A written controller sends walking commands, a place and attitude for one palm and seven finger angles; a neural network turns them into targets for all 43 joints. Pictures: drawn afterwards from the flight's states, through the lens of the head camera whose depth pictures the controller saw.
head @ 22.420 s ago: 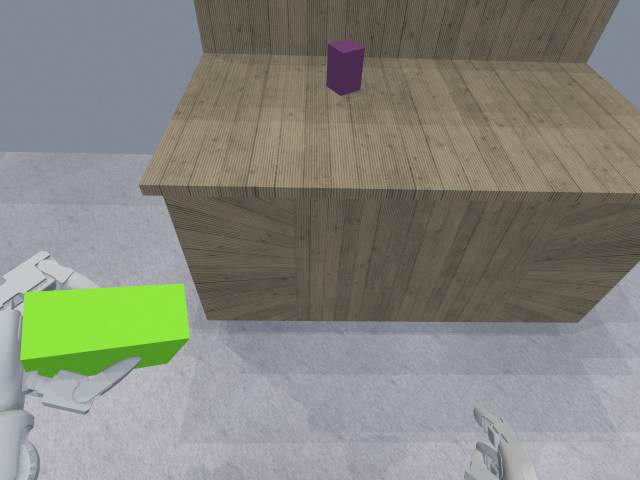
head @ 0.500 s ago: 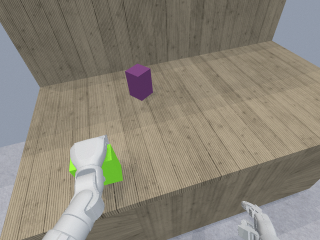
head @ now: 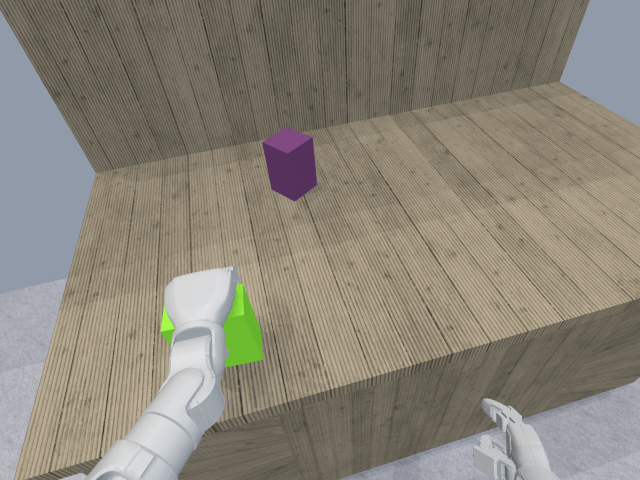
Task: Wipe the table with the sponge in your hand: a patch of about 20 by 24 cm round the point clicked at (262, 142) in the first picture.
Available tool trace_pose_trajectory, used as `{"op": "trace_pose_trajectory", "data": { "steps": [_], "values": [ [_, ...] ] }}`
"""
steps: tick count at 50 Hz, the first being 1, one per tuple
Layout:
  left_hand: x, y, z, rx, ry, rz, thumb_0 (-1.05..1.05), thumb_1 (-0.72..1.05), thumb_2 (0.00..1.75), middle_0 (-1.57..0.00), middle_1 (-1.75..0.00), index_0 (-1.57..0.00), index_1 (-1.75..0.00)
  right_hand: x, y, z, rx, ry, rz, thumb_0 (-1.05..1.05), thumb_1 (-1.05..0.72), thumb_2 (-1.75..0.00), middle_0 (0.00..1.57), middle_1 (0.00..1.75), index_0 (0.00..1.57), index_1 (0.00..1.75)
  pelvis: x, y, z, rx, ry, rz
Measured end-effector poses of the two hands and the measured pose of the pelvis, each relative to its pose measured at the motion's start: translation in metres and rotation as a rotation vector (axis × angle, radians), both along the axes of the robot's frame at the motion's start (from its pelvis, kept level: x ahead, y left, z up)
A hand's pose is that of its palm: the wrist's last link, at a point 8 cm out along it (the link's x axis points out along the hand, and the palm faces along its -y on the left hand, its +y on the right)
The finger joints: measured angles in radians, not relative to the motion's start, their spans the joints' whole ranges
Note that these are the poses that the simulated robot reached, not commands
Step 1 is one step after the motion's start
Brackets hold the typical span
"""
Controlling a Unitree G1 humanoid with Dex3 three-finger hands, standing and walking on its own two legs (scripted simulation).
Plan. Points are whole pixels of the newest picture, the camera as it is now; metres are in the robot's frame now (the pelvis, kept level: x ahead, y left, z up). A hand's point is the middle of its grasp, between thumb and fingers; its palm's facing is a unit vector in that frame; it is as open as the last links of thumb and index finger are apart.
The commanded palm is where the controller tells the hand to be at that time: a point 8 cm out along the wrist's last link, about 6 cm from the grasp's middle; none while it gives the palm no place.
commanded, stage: slide across to the third lane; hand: left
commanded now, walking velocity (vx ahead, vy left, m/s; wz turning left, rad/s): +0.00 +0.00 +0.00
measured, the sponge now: (220, 338) +0.31 +0.20 -0.02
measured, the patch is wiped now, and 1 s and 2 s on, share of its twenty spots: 0.80 0.90 0.95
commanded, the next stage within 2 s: wipe forward along the third lane in 0.44 s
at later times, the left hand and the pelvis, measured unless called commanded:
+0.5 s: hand (260, 308) +0.33 +0.14 +0.03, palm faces -0.02 -0.05 -1.00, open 9.3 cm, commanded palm +0.30 +0.12 +0.07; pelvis +0.00 -0.01 +0.00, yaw +0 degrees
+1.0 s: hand (266, 284) +0.38 +0.14 +0.03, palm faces -0.07 -0.01 -1.00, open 9.3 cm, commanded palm +0.35 +0.14 +0.06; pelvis -0.02 -0.02 +0.00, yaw -1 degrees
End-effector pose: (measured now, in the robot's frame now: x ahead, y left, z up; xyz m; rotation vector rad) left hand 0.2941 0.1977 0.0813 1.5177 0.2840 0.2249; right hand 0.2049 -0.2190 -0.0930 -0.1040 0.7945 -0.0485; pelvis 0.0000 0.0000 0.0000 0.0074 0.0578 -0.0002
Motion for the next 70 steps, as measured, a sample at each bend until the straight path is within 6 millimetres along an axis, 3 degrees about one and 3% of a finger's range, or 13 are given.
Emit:
{"op": "trace_pose_trajectory", "data": {
  "steps": [11, 24, 32, 41, 60, 70],
  "values": [
    [0.01, -0.027, 0.001, -0.007, -0.011, -0.033, 0.01, -0.45, 1.1, -0.78, -1.43, -0.8, -1.43, 0.015, 0.017, 0.006, 0.047, -0.014, 0.05, 0.02, -0.91, -0.9, 0.2, 0.3, 0.2, 0.3, 0.0, -0.002, 0.001, 0.001, -0.004, 0.003],
    [0.021, -0.06, 0.001, -0.006, -0.014, -0.058, 0.01, -0.45, 1.1, -0.79, -1.43, -0.8, -1.42, 0.004, 0.0, 0.003, 0.043, 0.024, 0.03, 0.02, -0.91, -0.9, 0.2, 0.3, 0.19, 0.3, -0.004, -0.01, 0.0, 0.003, 0.0, 0.0],
    [0.023, -0.064, -0.001, -0.006, -0.005, -0.039, 0.01, -0.45, 1.1, -0.79, -1.43, -0.8, -1.42, -0.012, -0.016, 0.0, 0.022, 0.053, -0.011, 0.02, -0.91, -0.9, 0.19, 0.3, 0.19, 0.3, -0.008, -0.015, 0.001, 0.005, -0.003, -0.008],
    [0.042, -0.064, 0.0, 0.01, 0.019, -0.022, -0.01, -0.47, 1.1, -0.81, -1.41, -0.82, -1.41, -0.037, -0.029, -0.01, -0.012, 0.097, -0.053, 0.01, -0.91, -0.9, 0.19, 0.3, 0.19, 0.3, -0.016, -0.02, -0.001, 0.01, 0.024, -0.009],
    [0.089, -0.059, 0.0, 0.041, 0.043, -0.002, 0.0, -0.48, 1.11, -0.82, -1.4, -0.83, -1.4, -0.122, -0.053, -0.039, -0.05, 0.285, -0.179, 0.01, -0.91, -0.9, 0.2, 0.3, 0.19, 0.3, -0.021, -0.02, -0.004, 0.011, 0.106, -0.032],
    [0.106, -0.054, -0.001, 0.042, 0.05, -0.002, 0.0, -0.48, 1.12, -0.82, -1.4, -0.83, -1.4, -0.137, -0.055, -0.039, -0.063, 0.306, -0.206, 0.01, -0.91, -0.9, 0.2, 0.3, 0.19, 0.3, -0.019, -0.015, -0.005, 0.009, 0.134, -0.041]
  ]
}}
